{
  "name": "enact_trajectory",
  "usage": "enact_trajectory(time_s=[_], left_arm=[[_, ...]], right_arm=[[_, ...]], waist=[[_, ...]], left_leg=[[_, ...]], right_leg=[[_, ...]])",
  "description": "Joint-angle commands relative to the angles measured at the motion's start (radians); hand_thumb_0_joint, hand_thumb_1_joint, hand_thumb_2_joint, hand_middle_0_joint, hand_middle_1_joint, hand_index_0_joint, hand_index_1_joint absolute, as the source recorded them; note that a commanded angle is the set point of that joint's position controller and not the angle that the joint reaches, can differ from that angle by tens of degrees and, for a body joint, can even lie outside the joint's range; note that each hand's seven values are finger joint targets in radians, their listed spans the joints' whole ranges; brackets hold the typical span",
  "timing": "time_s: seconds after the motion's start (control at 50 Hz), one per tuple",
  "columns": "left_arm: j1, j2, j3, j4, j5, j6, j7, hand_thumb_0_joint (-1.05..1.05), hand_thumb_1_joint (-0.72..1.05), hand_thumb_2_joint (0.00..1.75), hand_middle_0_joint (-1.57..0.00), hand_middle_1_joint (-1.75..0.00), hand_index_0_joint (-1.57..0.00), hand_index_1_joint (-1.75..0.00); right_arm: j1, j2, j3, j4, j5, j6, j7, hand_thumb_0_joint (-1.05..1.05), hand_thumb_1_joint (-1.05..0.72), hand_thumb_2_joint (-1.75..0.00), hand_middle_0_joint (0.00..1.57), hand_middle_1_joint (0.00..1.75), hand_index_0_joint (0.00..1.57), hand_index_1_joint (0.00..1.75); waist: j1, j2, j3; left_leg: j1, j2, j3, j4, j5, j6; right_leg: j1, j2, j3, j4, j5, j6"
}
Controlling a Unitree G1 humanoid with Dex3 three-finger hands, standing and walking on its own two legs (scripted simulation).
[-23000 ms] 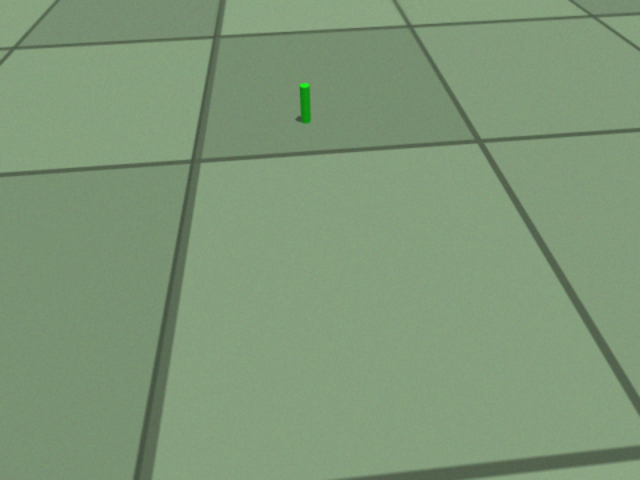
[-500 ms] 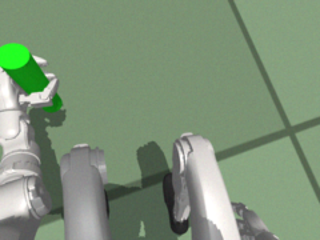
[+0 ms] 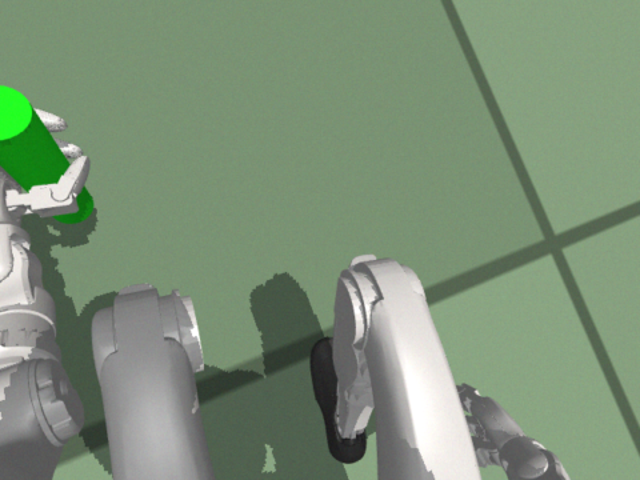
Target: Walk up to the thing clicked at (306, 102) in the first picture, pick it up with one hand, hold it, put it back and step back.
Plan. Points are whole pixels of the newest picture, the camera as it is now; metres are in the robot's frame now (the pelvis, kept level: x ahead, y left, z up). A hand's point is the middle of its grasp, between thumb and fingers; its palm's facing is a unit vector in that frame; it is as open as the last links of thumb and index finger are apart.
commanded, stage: lower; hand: left
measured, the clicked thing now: (42, 169) +0.46 +0.27 -0.09
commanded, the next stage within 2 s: loosen in 1.28 s
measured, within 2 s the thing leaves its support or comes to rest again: rests again in 1.62 s
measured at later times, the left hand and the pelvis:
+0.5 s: hand (74, 183) +0.46 +0.26 -0.14, palm faces +0.20 -0.98 +0.00, open 7.1 cm; pelvis +0.00 +0.01 -0.01, yaw -3 degrees
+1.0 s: hand (82, 188) +0.47 +0.25 -0.17, palm faces +0.21 -0.98 +0.00, open 7.1 cm; pelvis -0.01 +0.01 -0.02, yaw -5 degrees
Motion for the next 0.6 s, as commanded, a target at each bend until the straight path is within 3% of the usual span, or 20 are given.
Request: enact_trajectory(time_s=[0.0, 0.22, 0.3, 0.34, 0.46, 0.52, 0.58], left_arm=[[-0.242, 0.182, 0.004, -0.109, -0.007, -0.082, 0.014, 0.0, 0.43, 1.25, -1.34, -1.44, -1.36, -1.42], [-0.281, 0.307, 0.04, -0.074, -0.009, -0.169, 0.033, 0.0, 0.45, 1.21, -1.32, -1.39, -1.34, -1.37], [-0.272, 0.293, 0.017, -0.042, -0.013, -0.188, 0.033, 0.0, 0.45, 1.22, -1.32, -1.39, -1.34, -1.38], [-0.274, 0.325, 0.029, -0.031, -0.009, -0.196, 0.036, 0.0, 0.44, 1.2, -1.3, -1.38, -1.32, -1.36], [-0.253, 0.34, 0.029, 0.009, -0.006, -0.216, 0.06, 0.0, 0.44, 1.22, -1.28, -1.37, -1.3, -1.36], [-0.284, 0.348, 0.016, 0.031, -0.004, -0.23, 0.068, 0.0, 0.46, 1.21, -1.28, -1.37, -1.3, -1.35], [-0.276, 0.368, 0.019, 0.045, 0.001, -0.242, 0.079, 0.0, 0.47, 1.22, -1.28, -1.37, -1.3, -1.36]], right_arm=[[0.116, -0.275, -0.068, -0.032, -0.009, -0.003, -0.015, 0.0, -0.91, -0.9, 0.2, 0.3, 0.2, 0.3], [0.048, -0.315, 0.006, -0.058, -0.047, 0.003, -0.008, 0.0, -0.91, -0.9, 0.2, 0.3, 0.2, 0.3], [0.03, -0.331, 0.029, -0.06, -0.064, 0.003, -0.008, 0.0, -0.91, -0.9, 0.2, 0.3, 0.2, 0.3], [0.027, -0.334, 0.042, -0.061, -0.072, 0.007, -0.01, 0.0, -0.91, -0.9, 0.2, 0.3, 0.2, 0.3], [-0.002, -0.345, 0.075, -0.075, -0.091, 0.016, -0.009, 0.0, -0.91, -0.9, 0.2, 0.3, 0.2, 0.3], [-0.018, -0.355, 0.092, -0.084, -0.097, 0.017, -0.01, 0.0, -0.91, -0.9, 0.2, 0.3, 0.2, 0.3], [-0.03, -0.361, 0.102, -0.087, -0.106, 0.017, -0.011, 0.0, -0.9, -0.9, 0.2, 0.3, 0.2, 0.3]], waist=[[-0.04, 0.277, -0.603], [-0.075, 0.328, -0.568], [-0.097, 0.356, -0.56], [-0.096, 0.374, -0.557], [-0.108, 0.358, -0.521], [-0.136, 0.362, -0.485], [-0.138, 0.358, -0.455]], left_leg=[[0.399, 0.021, 0.104, -0.259, 0.117, 0.039], [0.424, 0.033, 0.067, -0.233, 0.103, 0.03], [0.473, 0.039, 0.052, -0.22, 0.154, 0.021], [0.476, 0.04, 0.051, -0.215, 0.159, 0.019], [0.459, 0.043, 0.03, -0.206, 0.17, 0.019], [0.445, 0.045, 0.017, -0.209, 0.13, 0.02], [0.433, 0.047, 0.016, -0.202, 0.104, 0.022]], right_leg=[[0.325, 0.037, -0.104, -0.213, 0.186, -0.077], [0.347, 0.047, -0.135, -0.188, 0.182, -0.074], [0.355, 0.048, -0.149, -0.174, 0.229, -0.073], [0.369, 0.049, -0.151, -0.174, 0.239, -0.072], [0.393, 0.056, -0.168, -0.17, 0.25, -0.067], [0.373, 0.058, -0.18, -0.168, 0.226, -0.067], [0.371, 0.062, -0.184, -0.171, 0.211, -0.066]])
